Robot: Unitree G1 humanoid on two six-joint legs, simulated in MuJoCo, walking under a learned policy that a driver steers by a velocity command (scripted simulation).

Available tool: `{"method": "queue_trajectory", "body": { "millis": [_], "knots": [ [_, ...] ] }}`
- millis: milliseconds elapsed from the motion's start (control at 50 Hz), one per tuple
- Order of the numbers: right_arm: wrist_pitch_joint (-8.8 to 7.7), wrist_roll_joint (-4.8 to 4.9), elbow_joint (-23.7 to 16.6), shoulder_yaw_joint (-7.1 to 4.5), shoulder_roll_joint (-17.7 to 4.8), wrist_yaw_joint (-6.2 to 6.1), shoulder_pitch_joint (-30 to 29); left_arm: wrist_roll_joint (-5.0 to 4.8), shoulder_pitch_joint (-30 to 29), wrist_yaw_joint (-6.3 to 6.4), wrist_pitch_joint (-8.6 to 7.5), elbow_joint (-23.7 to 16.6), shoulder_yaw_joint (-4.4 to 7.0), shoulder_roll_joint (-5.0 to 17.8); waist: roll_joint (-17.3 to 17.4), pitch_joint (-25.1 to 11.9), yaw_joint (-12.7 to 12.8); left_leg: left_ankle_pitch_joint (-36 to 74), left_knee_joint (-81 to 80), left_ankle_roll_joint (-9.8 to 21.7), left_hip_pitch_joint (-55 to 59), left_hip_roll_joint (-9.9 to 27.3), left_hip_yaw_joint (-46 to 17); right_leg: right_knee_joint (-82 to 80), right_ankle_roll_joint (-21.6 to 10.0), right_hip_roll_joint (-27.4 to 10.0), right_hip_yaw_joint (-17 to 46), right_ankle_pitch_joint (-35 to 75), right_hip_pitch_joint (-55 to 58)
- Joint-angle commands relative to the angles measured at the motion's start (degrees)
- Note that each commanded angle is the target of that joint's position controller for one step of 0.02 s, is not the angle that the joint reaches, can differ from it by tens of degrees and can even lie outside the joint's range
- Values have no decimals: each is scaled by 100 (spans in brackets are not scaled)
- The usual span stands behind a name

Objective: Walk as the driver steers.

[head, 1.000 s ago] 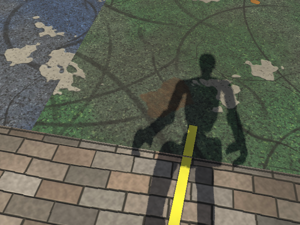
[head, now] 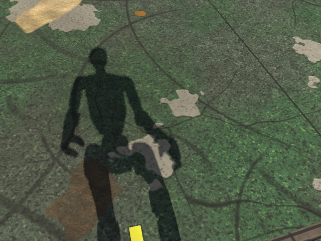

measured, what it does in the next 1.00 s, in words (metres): walks ahead, turning left: right foot, then left foot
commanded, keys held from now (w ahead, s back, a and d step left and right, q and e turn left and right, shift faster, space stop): w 0.20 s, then q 0.80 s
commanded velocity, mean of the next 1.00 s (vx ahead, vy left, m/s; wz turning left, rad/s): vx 0.22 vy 0.00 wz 0.31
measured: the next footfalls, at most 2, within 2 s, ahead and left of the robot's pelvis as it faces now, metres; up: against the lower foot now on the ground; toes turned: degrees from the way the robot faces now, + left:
right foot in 0.30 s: +0.33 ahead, -0.15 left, +0.00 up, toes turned +1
left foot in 0.78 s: +0.29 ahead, +0.10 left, +0.00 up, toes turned +19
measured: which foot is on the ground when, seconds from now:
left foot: down 0.00-0.32, up 0.34-0.76, down 0.78-1.00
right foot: up 0.00-0.28, down 0.30-0.78, up 0.80-1.00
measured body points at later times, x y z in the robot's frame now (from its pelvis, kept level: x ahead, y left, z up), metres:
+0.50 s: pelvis +0.22 -0.06 -0.01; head +0.26 -0.06 +0.44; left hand +0.37 +0.21 -0.09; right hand +0.32 -0.34 -0.14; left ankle +0.18 +0.09 -0.66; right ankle +0.29 -0.15 -0.74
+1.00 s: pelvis +0.25 +0.00 +0.00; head +0.28 +0.05 +0.45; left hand +0.30 +0.33 -0.12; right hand +0.50 -0.21 -0.08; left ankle +0.25 +0.09 -0.74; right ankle +0.31 -0.15 -0.66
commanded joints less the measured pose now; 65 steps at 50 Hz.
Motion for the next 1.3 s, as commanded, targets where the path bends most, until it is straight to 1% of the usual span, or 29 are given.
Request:
{"method": "queue_trajectory", "body": {
  "millis": [20,120,200,240,280,300,320,340,360,380,420,480,600,680,740,760,780,800,820,840,860,880,940,1040,1180,1240,1260,1280,1300],
  "knots": [
    [-91,44,-277,-180,-863,-47,-110,36,-209,10,-84,-476,62,251,782,5,92,820,-1257,1049,588,1519,-1487,-669,112,-334,72,514,-843],
    [9,116,-41,-178,-1000,-91,243,1,-1061,-67,-153,-621,-8,93,738,121,-207,1171,-1269,840,719,1341,-829,-2284,173,-221,-125,1811,-550],
    [105,147,162,-169,-1061,-92,599,-69,-1662,-185,-199,-807,-9,111,732,300,-396,1137,-1089,791,1046,1535,-840,-2925,104,-64,-233,1868,-380],
    [203,142,237,-165,-1067,-126,636,-22,-1759,-242,-265,-891,26,178,764,351,-308,1973,-659,666,1250,1569,-962,-3279,-15,88,-224,1576,-148],
    [278,157,217,-188,-1167,-178,461,77,-1065,-237,-341,-704,138,381,841,-87,149,3215,200,422,1280,1359,-911,-3769,-206,339,-333,1851,968],
    [263,145,152,-161,-1105,-189,398,166,-420,-192,-367,-519,234,630,759,-586,449,3297,958,211,904,1052,-760,-3877,-375,186,-286,2753,2139],
    [206,-6,-118,-33,-765,-196,192,319,476,-106,-359,-407,331,1091,120,-1503,793,1485,2551,-93,-324,623,-557,-3338,-757,-982,718,4985,3971],
    [160,-2,4,144,-230,-160,1334,306,570,-101,-241,-416,337,1275,-1355,-2526,439,-2983,4452,-457,-2027,-9,-450,-3059,-1771,-2578,2353,6290,5683],
    [187,137,107,-38,-935,-172,1173,207,629,-89,-122,-468,294,919,-794,-2721,703,-2969,5037,-519,-2185,179,-985,-3316,-1696,-2349,2439,5332,5228],
    [242,247,-58,-130,-1096,-191,585,152,261,-59,-74,-471,211,700,-576,-1865,637,-2690,5185,-563,-2592,365,-805,-3494,-1482,-2040,1702,4958,4599],
    [446,143,-87,-160,-917,-274,304,89,-409,-45,-39,-403,106,400,-231,-940,280,-2061,4792,-699,-2377,688,-562,-4000,-1242,-1581,908,4190,3092],
    [769,126,-150,-180,-603,-354,551,237,-998,-55,-94,-315,152,479,-518,-534,-122,-1469,4477,-829,-1454,697,-308,-4701,-1286,-1395,157,3428,1593],
    [860,68,-625,-206,-574,-243,-259,165,-1089,133,3,-67,243,731,-348,-491,51,-390,3095,-657,-1273,875,-203,-4959,-1251,-1510,-471,2214,1670],
    [921,78,-917,-260,-718,-117,-671,54,-963,118,153,95,317,956,-345,-399,201,-691,2375,-491,-1137,798,20,-4744,-1147,-1712,-515,1791,2064],
    [930,75,-992,-308,-728,-40,-587,-88,-982,110,240,202,356,1044,-333,-408,78,-442,1250,-232,-630,594,304,-4156,-805,-1680,-661,1701,2282],
    [917,52,-956,-357,-819,-59,-463,-114,-799,107,264,303,337,933,-194,-433,57,-3,759,-85,-217,446,302,-3756,-538,-1480,-828,1408,2158],
    [894,44,-930,-485,-1205,-135,-232,-18,-480,87,283,423,287,710,543,-474,86,1441,214,176,431,743,-337,-2806,-85,-1043,-1231,810,1681],
    [885,30,-1060,-628,-1910,-257,-121,278,-500,43,272,191,173,397,2339,-481,262,3604,164,1016,1396,2143,-2307,-936,537,-139,-1642,-1732,-96],
    [754,-150,-1147,-567,-1794,-193,-9,230,-1084,92,261,24,217,575,1860,-811,-184,3268,-66,1783,1153,2527,-2979,187,583,240,-533,-2297,-668],
    [629,-165,-1135,-516,-1628,-145,-106,79,-1290,117,285,15,270,718,1250,-764,-165,2967,-132,1629,1073,2246,-2510,578,481,139,-172,-1912,-775],
    [560,-64,-1151,-491,-1497,-166,-416,25,-1186,160,309,75,283,686,1007,-668,27,2590,-85,1307,982,1964,-2137,507,406,53,-48,-1400,-838],
    [565,48,-1207,-422,-1271,-195,-690,73,-1096,214,335,182,309,721,804,-642,135,2302,-83,1059,896,1778,-1938,356,399,-10,21,-1068,-813],
    [610,33,-1328,-353,-1165,-284,-892,83,-921,226,331,211,330,685,990,-777,309,2448,-109,1001,605,1528,-1759,254,475,164,29,-462,-337],
    [670,61,-1372,-413,-1294,-374,-747,51,-1146,191,315,151,251,504,1037,-715,149,1564,-95,1000,670,1417,-2073,-1130,597,298,163,-244,-88],
    [753,11,-1383,-334,-1167,-283,-856,2,-998,47,251,185,233,559,1215,-620,46,1269,96,984,267,1364,-2498,-2305,473,313,27,-417,939],
    [784,80,-1341,-247,-1006,-290,-959,60,-634,-38,171,287,205,486,1062,-575,314,1021,392,612,-6,1032,-2395,-3996,209,265,-86,859,1937],
    [759,23,-1315,-193,-840,-297,-786,168,-534,-28,160,265,239,737,619,-626,234,280,765,281,-372,735,-2119,-4196,-9,-341,433,1397,2428],
    [708,-81,-1300,-141,-647,-274,-418,224,-650,9,187,194,291,1119,-615,-608,-129,-1391,1626,-79,-936,-69,-1308,-4254,-528,-1289,1407,2617,2706],
    [663,-63,-1408,-220,-894,-294,-719,302,-768,7,173,234,230,933,-1188,-411,21,-2273,2114,-347,-1104,-132,-906,-4507,-1349,-1871,2112,2428,2025]
  ]
}}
